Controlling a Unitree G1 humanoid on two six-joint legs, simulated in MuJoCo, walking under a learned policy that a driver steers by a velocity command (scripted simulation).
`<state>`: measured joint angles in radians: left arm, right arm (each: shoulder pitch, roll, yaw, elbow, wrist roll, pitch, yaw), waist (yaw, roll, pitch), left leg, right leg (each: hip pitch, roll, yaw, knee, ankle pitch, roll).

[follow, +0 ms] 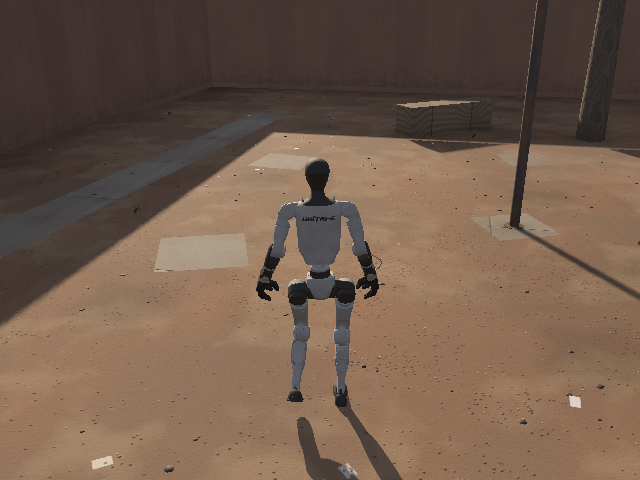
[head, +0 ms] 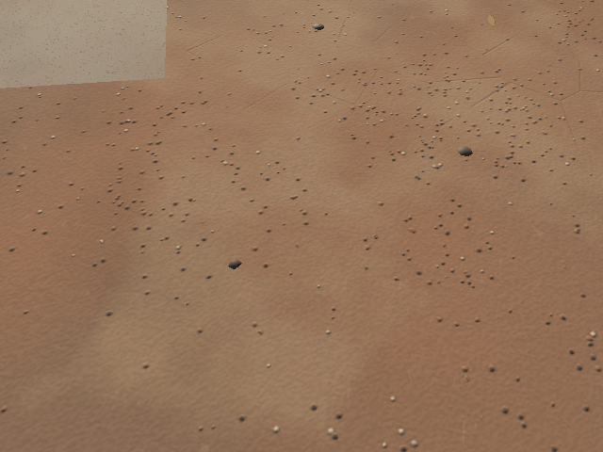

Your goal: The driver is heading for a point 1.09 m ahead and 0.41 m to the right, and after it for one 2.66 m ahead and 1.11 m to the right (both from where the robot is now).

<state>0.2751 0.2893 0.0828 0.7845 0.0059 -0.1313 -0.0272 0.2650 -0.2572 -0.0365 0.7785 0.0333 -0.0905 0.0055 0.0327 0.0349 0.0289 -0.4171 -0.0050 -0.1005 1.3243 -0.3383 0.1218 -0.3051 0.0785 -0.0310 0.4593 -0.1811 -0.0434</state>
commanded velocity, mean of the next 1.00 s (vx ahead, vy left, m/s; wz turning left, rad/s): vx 0.97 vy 0.00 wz -0.61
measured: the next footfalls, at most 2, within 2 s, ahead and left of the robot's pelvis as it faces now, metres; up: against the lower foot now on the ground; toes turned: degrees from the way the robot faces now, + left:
left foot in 0.32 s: +0.50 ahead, +0.18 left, +0.00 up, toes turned -7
right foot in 0.78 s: +0.83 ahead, -0.17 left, +0.00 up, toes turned -33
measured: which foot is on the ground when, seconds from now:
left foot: up 0.00-0.30, down 0.32-0.78, up 0.80-1.00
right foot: down 0.00-0.30, up 0.32-0.76, down 0.78-1.00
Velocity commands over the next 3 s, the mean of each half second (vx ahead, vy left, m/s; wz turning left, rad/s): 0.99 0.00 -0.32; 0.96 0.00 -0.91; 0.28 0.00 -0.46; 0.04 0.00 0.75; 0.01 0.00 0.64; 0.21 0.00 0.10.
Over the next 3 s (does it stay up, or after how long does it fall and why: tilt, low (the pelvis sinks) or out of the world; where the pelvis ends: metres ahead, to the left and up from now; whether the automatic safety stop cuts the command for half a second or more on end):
stays up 1.17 -0.27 0.00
